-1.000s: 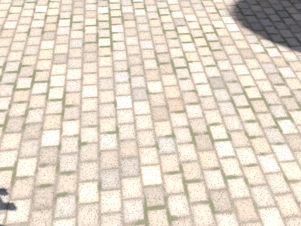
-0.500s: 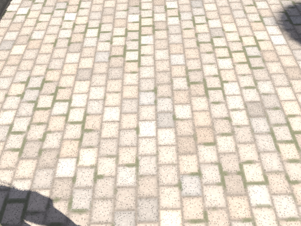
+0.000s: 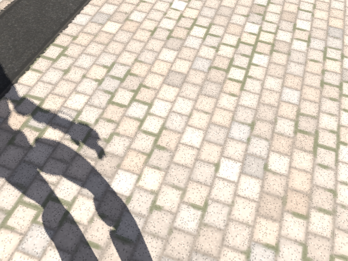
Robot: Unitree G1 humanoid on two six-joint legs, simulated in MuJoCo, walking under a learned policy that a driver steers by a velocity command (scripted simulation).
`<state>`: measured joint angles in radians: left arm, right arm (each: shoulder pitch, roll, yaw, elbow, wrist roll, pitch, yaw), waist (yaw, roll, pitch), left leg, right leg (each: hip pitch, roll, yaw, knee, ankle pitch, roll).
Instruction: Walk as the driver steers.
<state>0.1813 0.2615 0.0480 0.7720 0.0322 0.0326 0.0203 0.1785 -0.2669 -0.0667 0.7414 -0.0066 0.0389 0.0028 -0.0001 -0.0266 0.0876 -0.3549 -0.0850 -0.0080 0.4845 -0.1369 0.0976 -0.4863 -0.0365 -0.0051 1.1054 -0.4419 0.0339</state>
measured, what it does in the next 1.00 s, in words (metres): steps on the spot: right foot, then left foot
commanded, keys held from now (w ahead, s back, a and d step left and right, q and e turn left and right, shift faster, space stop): q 0.14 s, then no key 0.64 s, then w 0.22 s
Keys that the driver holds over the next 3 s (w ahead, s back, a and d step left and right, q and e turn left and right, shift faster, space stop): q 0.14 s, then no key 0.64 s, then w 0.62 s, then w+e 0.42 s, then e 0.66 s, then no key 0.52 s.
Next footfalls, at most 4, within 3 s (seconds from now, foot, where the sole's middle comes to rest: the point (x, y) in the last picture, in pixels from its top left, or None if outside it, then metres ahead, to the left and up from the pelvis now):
0.32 right None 0.08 -0.13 -0.77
0.62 left None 0.00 0.07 -0.77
1.52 left None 0.41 0.11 -0.77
2.04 right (182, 197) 0.68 -0.04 -0.77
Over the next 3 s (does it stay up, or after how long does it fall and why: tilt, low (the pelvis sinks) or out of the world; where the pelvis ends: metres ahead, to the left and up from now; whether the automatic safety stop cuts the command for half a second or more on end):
stays up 0.63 0.08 0.01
